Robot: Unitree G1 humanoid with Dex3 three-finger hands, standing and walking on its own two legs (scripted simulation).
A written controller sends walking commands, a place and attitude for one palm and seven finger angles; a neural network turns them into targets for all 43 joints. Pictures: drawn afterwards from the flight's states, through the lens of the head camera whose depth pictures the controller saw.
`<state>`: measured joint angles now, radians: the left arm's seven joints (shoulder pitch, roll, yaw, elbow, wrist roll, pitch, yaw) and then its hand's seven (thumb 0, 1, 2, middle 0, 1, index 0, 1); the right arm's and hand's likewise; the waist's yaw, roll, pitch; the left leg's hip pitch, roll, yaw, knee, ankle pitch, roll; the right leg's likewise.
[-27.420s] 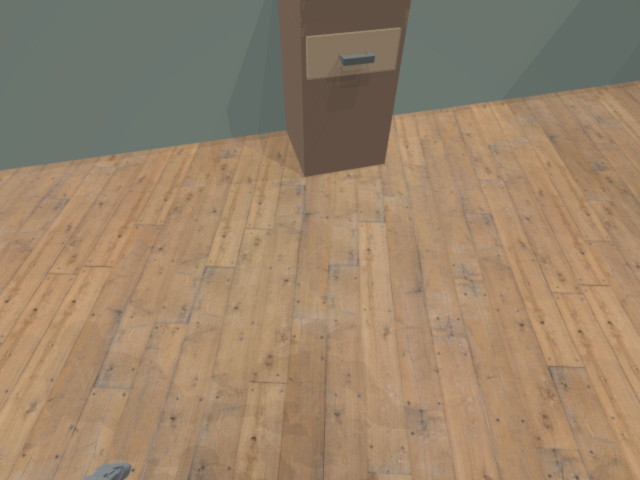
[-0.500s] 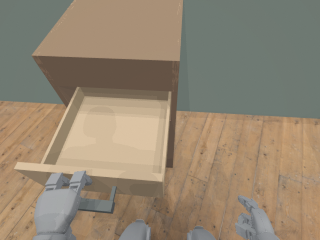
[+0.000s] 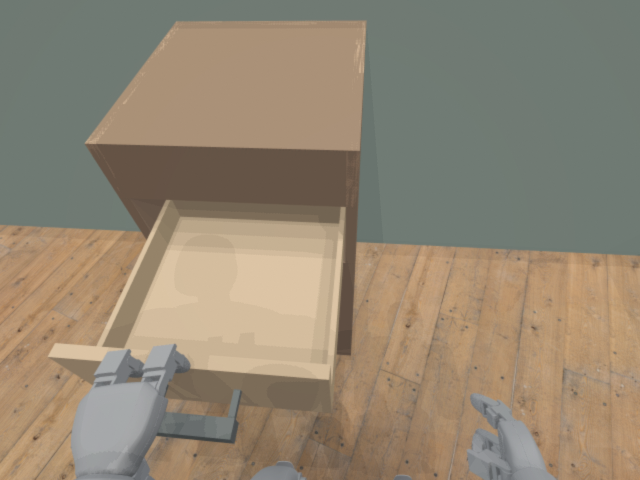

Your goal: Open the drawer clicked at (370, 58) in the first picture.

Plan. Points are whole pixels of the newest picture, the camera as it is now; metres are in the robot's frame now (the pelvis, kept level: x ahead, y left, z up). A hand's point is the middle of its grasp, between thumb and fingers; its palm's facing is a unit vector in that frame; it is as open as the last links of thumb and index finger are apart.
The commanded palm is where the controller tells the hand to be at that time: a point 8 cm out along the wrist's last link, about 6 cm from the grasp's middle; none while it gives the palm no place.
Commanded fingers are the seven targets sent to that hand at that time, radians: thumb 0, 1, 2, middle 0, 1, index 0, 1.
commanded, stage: lift the hand off the handle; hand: left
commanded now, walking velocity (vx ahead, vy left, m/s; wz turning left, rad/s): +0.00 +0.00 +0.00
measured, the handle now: (194, 409) +0.23 +0.22 -0.11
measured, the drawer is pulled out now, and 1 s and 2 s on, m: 0.30 0.30 0.30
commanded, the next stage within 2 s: draw the hand back to the body in 0.70 s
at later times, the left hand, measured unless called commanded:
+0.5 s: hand (127, 415) +0.19 +0.23 +0.03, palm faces -0.01 -0.10 -1.00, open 13.8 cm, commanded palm +0.17 +0.23 +0.09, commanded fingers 0.00 -0.50 0.30 -0.30 -1.20 -0.30 -1.20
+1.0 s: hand (119, 397) +0.20 +0.23 +0.06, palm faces +0.04 -0.09 -1.00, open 13.8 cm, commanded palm +0.17 +0.23 +0.12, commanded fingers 0.00 -0.50 0.30 -0.30 -1.20 -0.30 -1.20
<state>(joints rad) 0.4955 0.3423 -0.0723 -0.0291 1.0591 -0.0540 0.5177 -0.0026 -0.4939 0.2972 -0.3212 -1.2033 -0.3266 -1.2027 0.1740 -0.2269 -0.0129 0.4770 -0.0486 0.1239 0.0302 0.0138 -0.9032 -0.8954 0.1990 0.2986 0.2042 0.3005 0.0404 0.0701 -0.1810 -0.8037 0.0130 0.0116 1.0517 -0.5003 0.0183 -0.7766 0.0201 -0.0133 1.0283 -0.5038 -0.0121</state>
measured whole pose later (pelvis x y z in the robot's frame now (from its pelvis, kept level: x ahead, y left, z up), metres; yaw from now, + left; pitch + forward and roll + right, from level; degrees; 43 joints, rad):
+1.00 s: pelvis +0.01 +0.00 +0.02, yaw +0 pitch +11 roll -1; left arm 0.56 0.41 0.00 -0.21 1.00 -0.07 0.40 0.00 -0.49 0.30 -0.32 -1.20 -0.32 -1.20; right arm 0.19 -0.23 -0.02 0.48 -0.03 0.12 0.02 0.01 -0.90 -0.90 0.20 0.30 0.20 0.30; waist 0.06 0.08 -0.14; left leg -0.63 0.01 0.02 0.90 -0.46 0.01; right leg -0.61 0.02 0.00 0.89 -0.46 -0.01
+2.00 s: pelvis +0.03 -0.01 +0.07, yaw +3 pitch -2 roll +0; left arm 0.59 0.32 0.24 -0.48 -0.06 -0.06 0.13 0.00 0.25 0.62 -0.26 -0.72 -0.26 -0.72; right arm 0.18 -0.22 0.02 0.60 0.02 -0.12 -0.09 0.02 -0.90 -0.90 0.20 0.30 0.20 0.30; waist 0.05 0.07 -0.01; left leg -0.14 -0.01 -0.02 0.45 -0.28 0.00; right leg -0.09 0.01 -0.04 0.43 -0.29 -0.02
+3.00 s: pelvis -0.01 +0.00 +0.07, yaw +3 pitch +3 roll -1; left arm 0.67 0.43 0.38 -0.63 -0.06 -0.16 0.14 0.01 0.88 0.89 -0.22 -0.31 -0.22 -0.30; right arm 0.14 -0.20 -0.02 0.54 0.02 0.01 -0.07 0.02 -0.90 -0.90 0.20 0.30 0.20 0.30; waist -0.01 0.01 0.05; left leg -0.33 -0.02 -0.02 0.50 -0.21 0.02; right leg -0.28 -0.01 -0.05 0.47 -0.23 0.00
